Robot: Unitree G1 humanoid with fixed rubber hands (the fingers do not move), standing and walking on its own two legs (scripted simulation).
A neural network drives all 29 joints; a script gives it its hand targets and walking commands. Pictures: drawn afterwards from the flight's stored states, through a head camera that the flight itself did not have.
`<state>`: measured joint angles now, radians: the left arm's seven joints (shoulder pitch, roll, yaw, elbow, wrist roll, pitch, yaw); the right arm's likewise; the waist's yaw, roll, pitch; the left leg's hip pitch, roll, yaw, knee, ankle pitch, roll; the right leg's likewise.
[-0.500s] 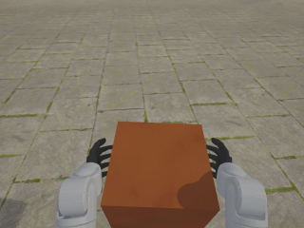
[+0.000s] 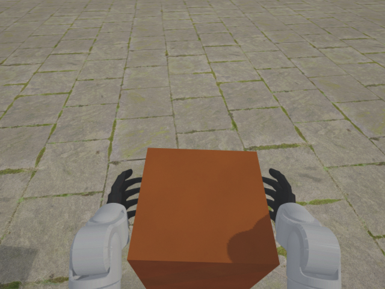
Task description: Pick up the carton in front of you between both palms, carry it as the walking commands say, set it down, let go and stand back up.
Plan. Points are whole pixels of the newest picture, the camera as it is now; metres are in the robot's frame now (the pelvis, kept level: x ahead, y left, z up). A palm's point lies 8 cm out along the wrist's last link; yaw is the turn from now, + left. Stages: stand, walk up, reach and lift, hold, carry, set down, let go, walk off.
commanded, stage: carry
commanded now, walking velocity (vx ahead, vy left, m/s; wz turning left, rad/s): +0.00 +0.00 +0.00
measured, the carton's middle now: (198, 225) +0.27 +0.00 +0.02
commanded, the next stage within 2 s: none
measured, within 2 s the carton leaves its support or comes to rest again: neither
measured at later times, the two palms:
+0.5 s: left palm (124, 159) +0.41 +0.17 +0.08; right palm (254, 156) +0.41 -0.13 +0.08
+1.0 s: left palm (126, 164) +0.42 +0.18 +0.05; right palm (247, 162) +0.43 -0.12 +0.05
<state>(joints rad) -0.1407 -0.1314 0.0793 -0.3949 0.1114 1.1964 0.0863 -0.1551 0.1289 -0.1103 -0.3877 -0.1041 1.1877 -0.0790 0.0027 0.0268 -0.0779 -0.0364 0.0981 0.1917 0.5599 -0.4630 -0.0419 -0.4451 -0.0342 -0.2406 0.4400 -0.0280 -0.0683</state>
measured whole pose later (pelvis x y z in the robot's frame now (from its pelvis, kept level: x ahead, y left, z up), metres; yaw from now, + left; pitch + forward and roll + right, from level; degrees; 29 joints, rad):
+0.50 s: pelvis +0.14 +0.02 +0.01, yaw +1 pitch +4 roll +0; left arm -0.16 -0.13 0.11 -0.15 0.16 1.11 0.06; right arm -0.18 0.14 -0.13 -0.13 -0.17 1.09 -0.05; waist 0.00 0.00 -0.15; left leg -0.21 0.06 0.14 0.51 -0.35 -0.01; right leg -0.28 -0.08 -0.20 0.53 -0.30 0.00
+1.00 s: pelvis +0.13 +0.03 +0.01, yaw +1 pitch +2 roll +0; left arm -0.26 -0.15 0.21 0.25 0.26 0.69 0.01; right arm -0.26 0.15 -0.22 0.25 -0.27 0.68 -0.01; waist 0.00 0.01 -0.10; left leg -0.21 0.05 0.16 0.53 -0.35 0.01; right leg -0.28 -0.09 -0.20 0.54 -0.29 0.01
